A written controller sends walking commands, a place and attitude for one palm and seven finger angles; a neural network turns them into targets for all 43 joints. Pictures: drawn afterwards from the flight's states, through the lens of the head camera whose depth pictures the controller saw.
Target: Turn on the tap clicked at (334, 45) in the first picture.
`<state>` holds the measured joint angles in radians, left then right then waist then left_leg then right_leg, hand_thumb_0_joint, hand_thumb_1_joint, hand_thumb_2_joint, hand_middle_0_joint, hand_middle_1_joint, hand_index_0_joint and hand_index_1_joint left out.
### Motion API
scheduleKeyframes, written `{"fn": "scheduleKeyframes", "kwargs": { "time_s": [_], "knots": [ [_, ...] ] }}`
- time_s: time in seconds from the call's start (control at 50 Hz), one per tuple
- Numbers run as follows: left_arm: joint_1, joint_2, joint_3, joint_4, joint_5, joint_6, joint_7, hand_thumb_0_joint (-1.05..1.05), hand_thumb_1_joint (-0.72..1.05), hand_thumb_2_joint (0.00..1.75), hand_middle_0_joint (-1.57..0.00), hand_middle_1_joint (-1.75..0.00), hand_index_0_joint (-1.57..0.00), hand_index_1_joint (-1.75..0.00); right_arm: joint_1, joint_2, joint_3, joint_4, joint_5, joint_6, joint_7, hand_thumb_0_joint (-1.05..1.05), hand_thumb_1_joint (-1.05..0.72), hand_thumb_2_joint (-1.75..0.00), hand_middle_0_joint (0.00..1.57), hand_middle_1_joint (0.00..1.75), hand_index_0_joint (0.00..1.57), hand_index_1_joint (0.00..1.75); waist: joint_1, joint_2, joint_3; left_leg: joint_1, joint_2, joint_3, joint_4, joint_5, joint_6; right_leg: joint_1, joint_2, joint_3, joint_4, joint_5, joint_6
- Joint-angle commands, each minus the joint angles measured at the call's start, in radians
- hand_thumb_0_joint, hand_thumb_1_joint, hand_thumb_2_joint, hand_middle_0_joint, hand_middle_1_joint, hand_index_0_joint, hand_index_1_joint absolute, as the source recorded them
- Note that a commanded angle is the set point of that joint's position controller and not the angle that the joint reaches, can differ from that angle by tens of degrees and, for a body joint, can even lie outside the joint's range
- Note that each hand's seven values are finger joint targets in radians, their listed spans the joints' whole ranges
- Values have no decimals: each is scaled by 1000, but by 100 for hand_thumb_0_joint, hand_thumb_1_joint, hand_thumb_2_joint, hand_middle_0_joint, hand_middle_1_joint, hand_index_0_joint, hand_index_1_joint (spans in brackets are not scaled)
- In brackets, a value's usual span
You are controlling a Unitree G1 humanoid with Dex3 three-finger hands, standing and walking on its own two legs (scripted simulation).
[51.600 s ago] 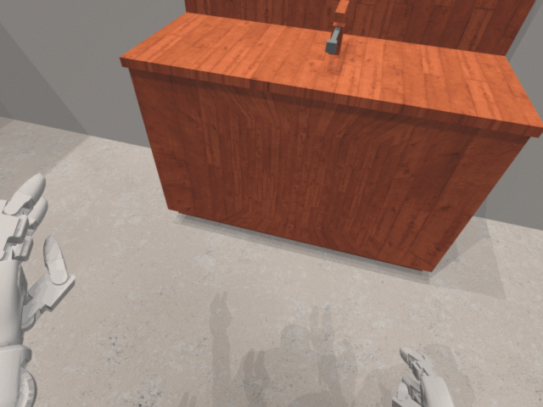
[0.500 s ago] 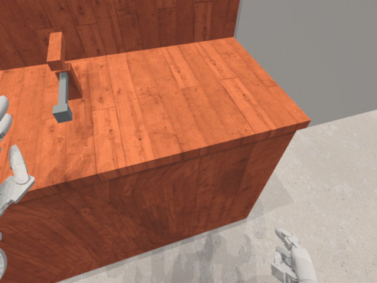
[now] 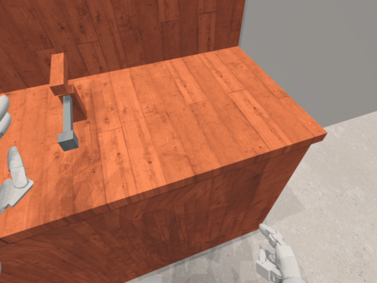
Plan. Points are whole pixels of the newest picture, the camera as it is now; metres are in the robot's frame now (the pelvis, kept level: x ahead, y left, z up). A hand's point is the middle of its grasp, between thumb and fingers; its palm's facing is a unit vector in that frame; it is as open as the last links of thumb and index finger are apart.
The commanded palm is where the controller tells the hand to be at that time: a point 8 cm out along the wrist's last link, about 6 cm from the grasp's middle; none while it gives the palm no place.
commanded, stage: come to a stop and stand still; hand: left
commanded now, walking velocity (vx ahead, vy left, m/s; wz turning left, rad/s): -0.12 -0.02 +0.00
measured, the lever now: (68, 140) +0.35 +0.26 +0.13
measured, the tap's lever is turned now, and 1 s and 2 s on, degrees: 0 0 0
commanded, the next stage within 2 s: look again from close up in 1.54 s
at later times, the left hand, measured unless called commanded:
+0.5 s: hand (17, 163) +0.24 +0.27 +0.20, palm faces +0.38 -0.84 -0.39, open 7.4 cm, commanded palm +0.19 +0.30 +0.19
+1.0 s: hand out of the picture +0.24 +0.32 +0.18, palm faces +0.42 -0.82 -0.40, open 7.4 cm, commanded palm +0.17 +0.33 +0.19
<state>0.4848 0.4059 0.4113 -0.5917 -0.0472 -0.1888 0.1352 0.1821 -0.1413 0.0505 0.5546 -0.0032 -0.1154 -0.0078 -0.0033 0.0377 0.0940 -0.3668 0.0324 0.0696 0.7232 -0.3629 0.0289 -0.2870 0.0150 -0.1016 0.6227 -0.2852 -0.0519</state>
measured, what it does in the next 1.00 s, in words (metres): shifts its weight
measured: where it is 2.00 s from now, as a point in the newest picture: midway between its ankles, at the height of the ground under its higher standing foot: outside the picture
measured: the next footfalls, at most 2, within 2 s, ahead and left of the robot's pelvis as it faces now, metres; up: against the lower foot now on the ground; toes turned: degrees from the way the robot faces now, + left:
none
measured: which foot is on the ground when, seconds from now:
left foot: down 0.00-1.00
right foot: down 0.00-1.00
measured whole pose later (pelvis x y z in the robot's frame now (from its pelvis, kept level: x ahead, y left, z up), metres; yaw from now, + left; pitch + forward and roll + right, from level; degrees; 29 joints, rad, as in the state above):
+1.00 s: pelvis +0.01 +0.05 +0.02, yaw +0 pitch -2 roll -2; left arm 0.37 0.42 0.43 -0.46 -0.02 -0.20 0.12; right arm 0.27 -0.19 0.02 0.58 0.01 -0.16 -0.03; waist 0.01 -0.05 0.09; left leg -0.28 0.00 0.03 0.51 -0.19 0.05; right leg -0.22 -0.01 -0.04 0.44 -0.20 0.01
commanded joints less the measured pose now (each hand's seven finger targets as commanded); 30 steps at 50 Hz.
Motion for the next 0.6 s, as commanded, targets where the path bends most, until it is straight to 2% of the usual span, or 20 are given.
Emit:
{"fn": "scheduleKeyframes", "kwargs": {
  "time_s": [0.0, 0.04, 0.06, 0.08, 0.1, 0.12, 0.14, 0.16, 0.18, 0.2, 0.24, 0.28, 0.32, 0.4, 0.48, 0.5, 0.52, 0.54, 0.56, 0.58],
  "knots": [
    [-105, 117, 88, -57, -17, 11, 16, 0, 90, 90, -20, -30, -20, -30, -74, -156, -71, -117, 7, -33, -24, 0, -90, -90, 20, 30, 20, 30, 2, -280, -65, -206, 0, -62, 304, -70, -37, 71, -329, 525, -460, -222, -146],
    [-131, 108, 78, 8, -13, 5, 24, 0, 90, 90, -20, -30, -20, -30, -72, -158, -54, -80, 8, -37, -27, 0, -90, -90, 20, 30, 20, 30, -1, -144, -94, -152, 23, -80, 205, -58, -37, 114, -295, 378, -356, 107, -127],
    [-152, 97, 63, 28, -6, -4, 29, 0, 90, 90, -20, -30, -20, -30, -83, -153, -50, -72, 6, -40, -34, 0, -90, -90, 20, 30, 20, 30, 4, -115, -107, -78, 22, -65, 85, -44, -33, 122, -263, 295, -315, 253, -102],
    [-203, 99, 46, -11, -1, -13, 35, 0, 90, 90, -20, -30, -20, -30, -112, -148, -45, -62, 1, -43, -39, 0, -90, -90, 20, 30, 20, 30, 6, -73, -146, 17, 9, -49, -56, -1, -29, 146, -233, 240, -264, 366, -80],
    [-192, 81, 30, 9, 4, -17, 40, 0, 90, 90, -20, -30, -20, -30, -106, -145, -47, -57, -5, -48, -49, 0, -90, -90, 20, 30, 20, 30, 5, -66, -163, 96, -20, -21, -162, 107, -28, 161, -188, 173, -237, 409, -43],
    [-196, 57, 0, -13, 4, -12, 39, 0, 90, 90, -20, -30, -20, -30, -110, -155, -57, -68, -5, -55, -55, 0, -90, -90, 20, 30, 20, 30, 11, -53, -177, 177, -22, -35, -241, 258, -26, 155, -150, 140, -206, 424, -9],
    [-207, 54, -11, -55, 1, -4, 42, 0, 90, 90, -20, -30, -20, -30, -119, -167, -64, -78, -2, -57, -60, 0, -90, -90, 20, 30, 20, 30, 24, -22, -204, 238, 29, -92, -276, 481, -16, 155, -102, 101, -167, 403, 27],
    [-208, 56, -16, -109, 1, 1, 45, 0, 90, 90, -20, -30, -20, -30, -134, -172, -73, -101, 5, -55, -65, 0, -90, -90, 20, 30, 20, 30, 37, -5, -216, 277, 76, -119, -266, 607, -3, 132, -72, 88, -175, 364, 50],
    [-224, 73, -17, -166, -3, 4, 45, 0, 90, 90, -20, -30, -20, -30, -157, -181, -79, -109, 14, -55, -69, 0, -90, -90, 20, 30, 20, 30, 34, 12, -218, 286, 102, -145, -277, 616, 3, 128, -65, 86, -169, 290, 55],
    [-217, 79, -18, -200, -10, -5, 40, 0, 90, 90, -20, -30, -20, -30, -146, -200, -95, -119, 23, -58, -73, 0, -90, -90, 20, 30, 20, 30, 36, 20, -181, 255, 104, -147, -283, 545, 1, 115, -66, 109, -193, 204, 48],
    [-141, 116, 36, -215, -1, 9, 41, 0, 90, 90, -20, -30, -20, -30, -143, -176, -72, -129, 6, -51, -72, 0, -90, -90, 20, 30, 20, 30, 34, 116, -178, 192, 72, -143, -301, 638, -12, 167, -26, 76, -184, 337, 53],
    [-147, 165, 85, -296, -5, -8, 42, 0, 90, 90, -20, -30, -20, -30, -160, -170, -70, -129, 3, -46, -69, 0, -90, -90, 20, 30, 20, 30, 34, 172, -229, 209, 64, -133, -303, 703, -29, 202, -20, 62, -167, 347, 51],
    [-77, 137, 86, -249, -17, -11, 39, 0, 90, 90, -20, -30, -20, -30, -133, -163, -76, -135, 4, -41, -68, 0, -90, -90, 20, 30, 20, 30, 36, 140, -251, 204, 79, -132, -320, 671, -35, 222, -14, 66, -201, 306, 51],
    [38, 91, 77, -133, -38, 11, 24, 0, 90, 90, -20, -30, -20, -30, -114, -165, -78, -141, 9, -20, -64, 0, -90, -90, 20, 30, 20, 30, 25, 49, -265, 183, 71, -102, -348, 498, -40, 248, -23, 76, -271, 326, 57],
    [-22, 70, 35, -112, -36, 31, 20, 0, 90, 90, -20, -30, -20, -30, -135, -171, -75, -138, 14, -9, -70, 0, -90, -90, 20, 30, 20, 30, 13, 23, -238, 177, 55, -86, -390, 272, -37, 216, -32, 96, -320, 258, 58],
    [-45, 58, 16, -96, -33, 37, 20, 0, 90, 90, -20, -30, -20, -30, -127, -175, -73, -136, 11, -7, -72, 0, -90, -90, 20, 30, 20, 30, 14, 9, -212, 164, 52, -88, -401, 216, -36, 201, -31, 99, -334, 222, 59],
    [-1121, 946, 615, -280, 153, -94, -8, 0, 90, 90, -20, -30, -20, -30, 51, -266, -114, -117, -32, -57, -64, 0, -90, -90, 20, 30, 20, 30, 24, -150, -55, 25, 79, -76, -245, 308, 2, 36, -105, 159, -373, 218, 117],
    [-527, 254, 181, 328, 43, -42, -59, 0, 90, 90, -20, -30, -20, -30, -21, -104, -64, -68, 13, -50, -62, 0, -90, -90, 20, 30, 20, 30, 18, -151, -268, 199, 11, -66, -293, 352, 13, 63, -145, 130, -316, 187, 27],
    [-292, 223, 145, 218, 10, -46, -52, 0, 90, 90, -20, -30, -20, -30, -13, -171, -109, -122, 4, -65, -57, 0, -90, -90, 20, 30, 20, 30, 69, -84, -183, 215, 28, -69, -270, 340, -16, 48, -94, 215, -348, 270, 41],
    [-238, 40, -22, 271, -13, -18, -54, 0, 90, 90, -20, -30, -20, -30, -47, -180, -102, -120, 33, -73, -37, 0, -90, -90, 20, 30, 20, 30, 50, 56, -227, 261, 38, -29, -282, 291, -17, 86, -108, 178, -279, 249, 22]
  ]
}}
